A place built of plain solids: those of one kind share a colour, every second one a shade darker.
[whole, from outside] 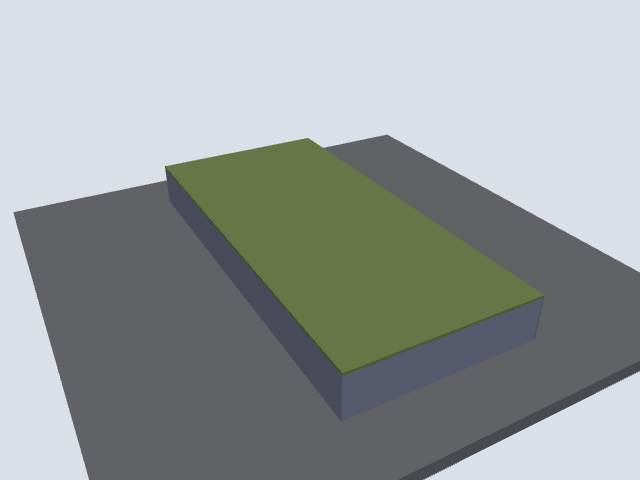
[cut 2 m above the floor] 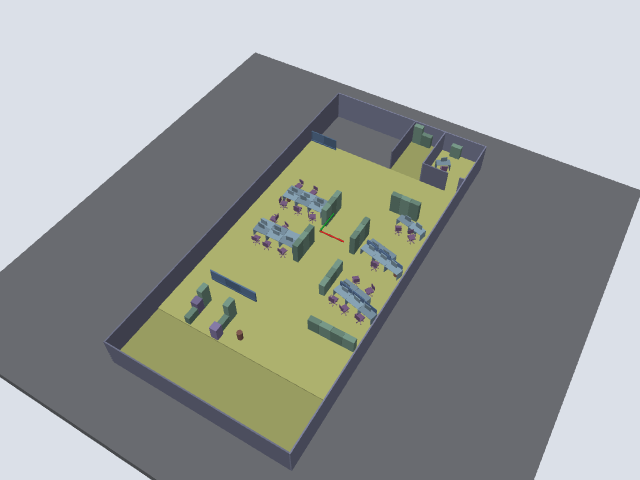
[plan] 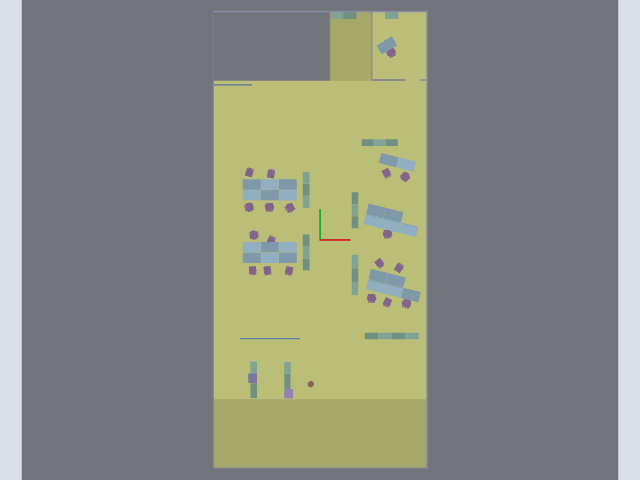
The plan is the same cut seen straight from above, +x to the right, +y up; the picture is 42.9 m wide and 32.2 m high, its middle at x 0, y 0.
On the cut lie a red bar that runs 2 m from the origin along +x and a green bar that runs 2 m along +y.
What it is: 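One storey of an office; an open floor with rows of desks, a band of small rooms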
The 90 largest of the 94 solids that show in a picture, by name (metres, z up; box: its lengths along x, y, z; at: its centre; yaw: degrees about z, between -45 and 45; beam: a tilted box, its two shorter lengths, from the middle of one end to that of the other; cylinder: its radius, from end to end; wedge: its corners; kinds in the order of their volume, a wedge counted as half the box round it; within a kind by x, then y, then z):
{
 "floor_1": {"box": [14.25, 4.6, 0.63], "at": [0.0, -12.98, 0.27]},
 "floor_2": {"box": [14.25, 21.37, 0.72], "at": [0.0, 0.0, 0.31]},
 "floor_3": {"box": [2.74, 4.6, 0.72], "at": [2.06, 12.98, 0.31]},
 "floor_4": {"box": [3.6, 4.6, 0.72], "at": [5.33, 12.98, 0.31]},
 "roof_1": {"box": [14.45, 30.77, 0.2], "at": [0.0, 0.0, 3.37]},
 "wall_1": {"box": [0.1, 30.77, 3.32], "at": [-7.17, 0.0, 1.61]},
 "wall_2": {"box": [14.25, 0.1, 3.32], "at": [0.0, -15.34, 1.61]},
 "wall_3": {"box": [14.25, 0.1, 3.32], "at": [0.0, 15.34, 1.61]},
 "wall_4": {"box": [0.1, 4.6, 2.6], "at": [0.64, 12.98, 1.97]},
 "wall_5": {"box": [0.1, 4.6, 2.6], "at": [3.48, 12.98, 1.97]},
 "wall_6": {"box": [2.19, 0.1, 2.6], "at": [4.62, 10.73, 1.97]},
 "wall_7": {"box": [0.42, 0.1, 2.6], "at": [6.92, 10.73, 1.97]},
 "wall_8": {"box": [0.1, 30.77, 3.32], "at": [7.17, 0.0, 1.61]},
 "cabinet_1": {"box": [0.45, 0.8, 1.84], "at": [-4.46, -8.55, 1.59]},
 "cabinet_2": {"box": [0.43, 1.0, 0.72], "at": [-4.45, -10.11, 1.03]},
 "cabinet_3": {"box": [0.43, 1.0, 0.72], "at": [-2.19, -9.49, 1.03]},
 "cabinet_4": {"box": [0.45, 0.8, 1.84], "at": [-2.18, -8.58, 1.59]},
 "cabinet_5": {"box": [0.45, 0.8, 1.84], "at": [-0.93, -1.65, 1.59]},
 "cabinet_6": {"box": [0.45, 0.8, 1.84], "at": [-0.93, -0.84, 1.59]},
 "cabinet_7": {"box": [0.45, 0.8, 1.84], "at": [-0.93, -0.03, 1.59]},
 "cabinet_8": {"box": [0.45, 0.8, 1.84], "at": [-0.93, 2.55, 1.59]},
 "cabinet_9": {"box": [0.45, 0.8, 1.84], "at": [-0.93, 3.36, 1.59]},
 "cabinet_10": {"box": [0.45, 0.8, 1.84], "at": [-0.93, 4.17, 1.59]},
 "cabinet_11": {"box": [0.8, 0.45, 1.84], "at": [1.15, 15.05, 1.59]},
 "cabinet_12": {"box": [0.9, 0.45, 1.18], "at": [2.01, 15.05, 1.26]},
 "cabinet_13": {"box": [0.45, 0.9, 1.18], "at": [2.35, -3.25, 1.26]},
 "cabinet_14": {"box": [0.45, 0.9, 1.18], "at": [2.35, -2.34, 1.26]},
 "cabinet_15": {"box": [0.45, 0.9, 1.18], "at": [2.35, -1.43, 1.26]},
 "cabinet_16": {"box": [0.45, 0.8, 1.84], "at": [2.35, 1.19, 1.59]},
 "cabinet_17": {"box": [0.45, 0.8, 1.84], "at": [2.35, 2.0, 1.59]},
 "cabinet_18": {"box": [0.45, 0.8, 1.84], "at": [2.35, 2.81, 1.59]},
 "cabinet_19": {"box": [0.8, 0.45, 1.84], "at": [3.19, 6.53, 1.59]},
 "cabinet_20": {"box": [0.9, 0.45, 1.18], "at": [3.45, -6.44, 1.26]},
 "cabinet_21": {"box": [0.8, 0.45, 1.84], "at": [4.0, 6.53, 1.59]},
 "cabinet_22": {"box": [0.9, 0.45, 1.18], "at": [4.36, -6.44, 1.26]},
 "cabinet_23": {"box": [0.8, 0.45, 1.84], "at": [4.81, 6.53, 1.59]},
 "cabinet_24": {"box": [0.9, 0.45, 1.18], "at": [4.81, 15.05, 1.26]},
 "cabinet_25": {"box": [0.9, 0.45, 1.18], "at": [5.27, -6.44, 1.26]},
 "cabinet_26": {"box": [0.9, 0.45, 1.18], "at": [6.18, -6.44, 1.26]},
 "copier_1": {"box": [0.59, 0.64, 1.16], "at": [-4.53, -9.28, 1.25]},
 "copier_2": {"box": [0.59, 0.64, 1.16], "at": [-2.11, -10.32, 1.25]},
 "desk_1": {"box": [1.2, 0.7, 0.032], "at": [-4.58, -1.2, 1.38]},
 "desk_2": {"box": [1.2, 0.7, 0.032], "at": [-4.58, -0.48, 1.38]},
 "desk_3": {"box": [1.2, 0.7, 0.032], "at": [-4.58, 3.01, 1.38]},
 "desk_4": {"box": [1.2, 0.7, 0.032], "at": [-4.58, 3.73, 1.38]},
 "desk_5": {"box": [1.2, 0.7, 0.032], "at": [-3.37, -1.2, 1.38]},
 "desk_6": {"box": [1.2, 0.7, 0.032], "at": [-3.37, -0.48, 1.38]},
 "desk_7": {"box": [1.2, 0.7, 0.032], "at": [-3.37, 3.01, 1.38]},
 "desk_8": {"box": [1.2, 0.7, 0.032], "at": [-3.37, 3.73, 1.38]},
 "desk_9": {"box": [1.2, 0.7, 0.032], "at": [-2.15, -1.2, 1.38]},
 "desk_10": {"box": [1.2, 0.7, 0.032], "at": [-2.15, -0.48, 1.38]},
 "desk_11": {"box": [1.2, 0.7, 0.032], "at": [-2.15, 3.01, 1.38]},
 "desk_12": {"box": [1.2, 0.7, 0.032], "at": [-2.15, 3.73, 1.38]},
 "desk_13": {"box": [1.2, 0.7, 0.032], "at": [3.59, 1.27, 1.38], "yaw": -14.0},
 "desk_14": {"box": [1.2, 0.7, 0.032], "at": [3.74, -3.11, 1.38], "yaw": -14.0},
 "desk_15": {"box": [1.2, 0.7, 0.032], "at": [3.76, 1.97, 1.38], "yaw": -14.0},
 "desk_16": {"box": [1.2, 0.7, 0.032], "at": [3.92, -2.42, 1.38], "yaw": -14.0},
 "desk_17": {"box": [1.2, 0.7, 0.032], "at": [4.48, 13.05, 1.38], "yaw": 31.5},
 "desk_18": {"box": [1.2, 0.7, 0.032], "at": [4.61, 5.36, 1.38], "yaw": -14.0},
 "desk_19": {"box": [1.2, 0.7, 0.032], "at": [4.76, 0.98, 1.38], "yaw": -14.0},
 "desk_20": {"box": [1.2, 0.7, 0.032], "at": [4.92, -3.41, 1.38], "yaw": -14.0},
 "desk_21": {"box": [1.2, 0.7, 0.032], "at": [4.94, 1.67, 1.38], "yaw": -14.0},
 "desk_22": {"box": [1.2, 0.7, 0.032], "at": [5.09, -2.71, 1.38], "yaw": -14.0},
 "desk_23": {"box": [1.2, 0.7, 0.032], "at": [5.78, 5.07, 1.38], "yaw": -14.0},
 "desk_24": {"box": [1.2, 0.7, 0.032], "at": [5.94, 0.68, 1.38], "yaw": -14.0},
 "desk_25": {"box": [1.2, 0.7, 0.032], "at": [6.09, -3.7, 1.38], "yaw": -14.0},
 "officechair_1": {"box": [0.48, 0.52, 0.08], "at": [-4.74, 4.51, 1.16], "yaw": -15.2},
 "officechair_2": {"box": [0.52, 0.49, 0.08], "at": [-4.73, 2.2, 1.15], "yaw": 10.9},
 "officechair_3": {"box": [0.48, 0.52, 0.08], "at": [-4.52, -2.02, 1.21], "yaw": 2.9},
 "officechair_4": {"box": [0.52, 0.49, 0.08], "at": [-4.46, 0.33, 1.23], "yaw": 4.7},
 "officechair_5": {"box": [0.48, 0.52, 0.08], "at": [-3.53, -2.02, 1.15], "yaw": 7.0},
 "officechair_6": {"box": [0.49, 0.52, 0.08], "at": [-3.39, 2.22, 1.2], "yaw": 3.4},
 "officechair_7": {"box": [0.48, 0.52, 0.08], "at": [-3.29, 4.42, 1.21], "yaw": -10.4},
 "officechair_8": {"box": [0.48, 0.52, 0.08], "at": [-2.07, -2.04, 1.2], "yaw": -12.8},
 "officechair_9": {"box": [0.52, 0.49, 0.08], "at": [-1.99, 2.17, 1.13], "yaw": 29.5},
 "officechair_10": {"box": [0.49, 0.52, 0.08], "at": [3.47, -3.89, 1.16], "yaw": -4.9},
 "officechair_11": {"box": [0.48, 0.52, 0.08], "at": [3.98, -1.54, 1.23], "yaw": 39.0},
 "officechair_12": {"box": [0.48, 0.52, 0.08], "at": [4.53, -4.16, 1.22], "yaw": -23.7},
 "officechair_13": {"box": [0.49, 0.52, 0.08], "at": [4.53, 0.43, 1.21], "yaw": 4.1},
 "officechair_14": {"box": [0.49, 0.52, 0.08], "at": [4.76, 12.6, 1.17], "yaw": 27.4},
 "officechair_15": {"box": [0.49, 0.52, 0.08], "at": [5.73, 4.22, 1.18], "yaw": 44.4},
 "officechair_16": {"box": [0.49, 0.52, 0.08], "at": [5.81, -4.25, 1.14], "yaw": -17.2},
 "guard_1": {"box": [1.17, 0.03, 0.92], "at": [-6.46, 10.41, 1.25]},
 "guard_2": {"box": [1.17, 0.03, 0.92], "at": [-5.23, 10.41, 1.25]},
 "guard_3": {"box": [1.25, 0.03, 0.92], "at": [-4.68, -6.62, 1.25]},
 "guard_4": {"box": [4.01, 0.1, 0.12], "at": [-3.37, -6.62, 0.73]},
 "guard_5": {"box": [1.25, 0.03, 0.92], "at": [-3.37, -6.62, 1.25]},
 "guard_6": {"box": [4.01, 0.1, 0.05], "at": [-3.37, -6.62, 1.73]},
 "guard_7": {"box": [1.25, 0.03, 0.92], "at": [-2.05, -6.62, 1.25]},
 "bin_1": {"cylinder": 0.21, "from": [-0.61, -9.67, 0.67], "to": [-0.61, -9.67, 1.39]}
}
